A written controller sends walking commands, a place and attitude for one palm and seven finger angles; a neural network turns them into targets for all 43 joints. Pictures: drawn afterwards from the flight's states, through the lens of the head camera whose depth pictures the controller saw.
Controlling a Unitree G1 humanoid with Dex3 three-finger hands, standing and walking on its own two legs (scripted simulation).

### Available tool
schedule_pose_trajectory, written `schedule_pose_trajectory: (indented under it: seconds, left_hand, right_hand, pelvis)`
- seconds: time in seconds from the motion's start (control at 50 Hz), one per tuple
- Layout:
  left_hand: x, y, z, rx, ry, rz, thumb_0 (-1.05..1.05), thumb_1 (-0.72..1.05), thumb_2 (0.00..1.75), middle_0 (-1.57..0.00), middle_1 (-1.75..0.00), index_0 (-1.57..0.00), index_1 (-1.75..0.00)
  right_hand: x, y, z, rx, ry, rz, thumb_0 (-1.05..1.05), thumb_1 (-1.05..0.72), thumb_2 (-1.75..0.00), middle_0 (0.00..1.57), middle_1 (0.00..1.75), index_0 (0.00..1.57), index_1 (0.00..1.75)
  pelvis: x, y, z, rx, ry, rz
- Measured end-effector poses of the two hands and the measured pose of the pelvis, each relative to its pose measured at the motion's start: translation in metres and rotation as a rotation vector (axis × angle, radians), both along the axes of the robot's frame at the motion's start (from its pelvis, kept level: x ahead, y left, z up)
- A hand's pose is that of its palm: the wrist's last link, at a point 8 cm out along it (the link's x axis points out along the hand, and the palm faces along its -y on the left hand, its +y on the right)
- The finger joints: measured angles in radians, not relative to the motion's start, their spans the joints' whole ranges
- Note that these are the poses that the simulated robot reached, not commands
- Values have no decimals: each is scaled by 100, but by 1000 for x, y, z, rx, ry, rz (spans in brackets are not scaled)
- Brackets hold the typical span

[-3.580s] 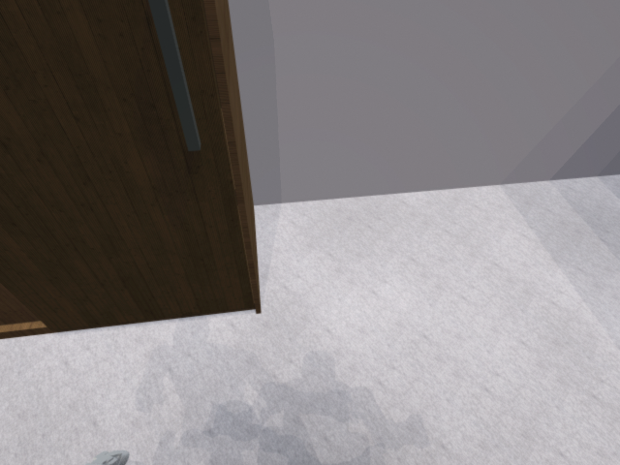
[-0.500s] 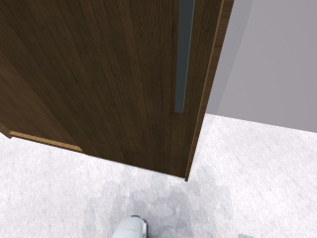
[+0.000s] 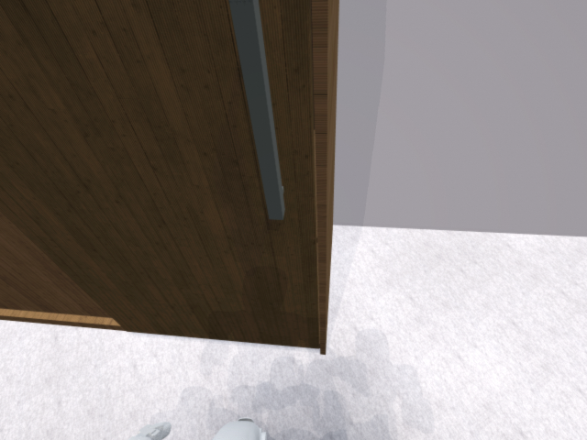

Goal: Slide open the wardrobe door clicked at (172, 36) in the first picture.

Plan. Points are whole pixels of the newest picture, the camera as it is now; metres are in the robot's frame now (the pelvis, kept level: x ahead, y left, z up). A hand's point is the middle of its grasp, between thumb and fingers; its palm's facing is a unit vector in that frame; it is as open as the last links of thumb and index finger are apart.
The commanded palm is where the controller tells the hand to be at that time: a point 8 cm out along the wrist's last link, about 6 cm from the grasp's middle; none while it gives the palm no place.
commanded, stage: come to a stop and stand still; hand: right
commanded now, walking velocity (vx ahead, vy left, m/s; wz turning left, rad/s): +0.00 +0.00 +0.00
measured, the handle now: (267, 124) +0.47 +0.05 +0.19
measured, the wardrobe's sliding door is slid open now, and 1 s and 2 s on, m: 0.00 0.00 0.00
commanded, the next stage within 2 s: look again from close up in 1.58 s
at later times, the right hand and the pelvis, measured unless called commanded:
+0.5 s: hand out of the picture -0.04 -0.18 -0.15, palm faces -0.01 +0.98 -0.17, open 7.4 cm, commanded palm none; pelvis -0.02 -0.02 +0.02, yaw +2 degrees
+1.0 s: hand out of the picture -0.06 -0.14 -0.15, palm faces +0.00 +0.99 -0.14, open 7.4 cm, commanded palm none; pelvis -0.03 +0.01 +0.02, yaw +2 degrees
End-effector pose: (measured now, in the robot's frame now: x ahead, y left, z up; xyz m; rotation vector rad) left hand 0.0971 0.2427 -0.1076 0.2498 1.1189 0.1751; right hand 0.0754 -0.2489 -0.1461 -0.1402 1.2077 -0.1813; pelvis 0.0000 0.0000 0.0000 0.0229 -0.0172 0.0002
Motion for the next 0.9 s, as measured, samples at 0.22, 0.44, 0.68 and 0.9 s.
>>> schedule_pose_trajectory:
  seconds: [0.22, 0.44, 0.68, 0.9]
  left_hand:
    - [-43, -38, 5, -34, 107, 40, 0, 92, 90, -20, -30, -21, -30]
    - [-117, -41, -19, -113, 245, 115, 0, 92, 90, -20, -30, -20, -30]
    - [-184, -48, -18, -155, 372, 164, 0, 91, 90, -20, -30, -20, -30]
    - [-185, -43, -18, -163, 383, 163, 0, 91, 90, -20, -30, -20, -30]
  right_hand:
    - [-110, -19, 17, 8, 276, -42, 1, -91, -90, 20, 29, 20, 29]
    - [-121, 13, 23, 27, 264, 14, 1, -91, -90, 20, 29, 20, 29]
    - [-115, 36, 19, 48, 216, 40, 1, -92, -90, 20, 29, 20, 29]
    - [-137, 53, 20, 64, 271, 17, 1, -91, -90, 20, 29, 20, 29]
  pelvis:
    - [-2, -24, 22, -9, 22, 10]
    - [-19, -23, 22, -31, -2, 28]
    - [-30, -7, 24, -33, -4, 27]
    - [-30, 2, 24, -31, 0, 29]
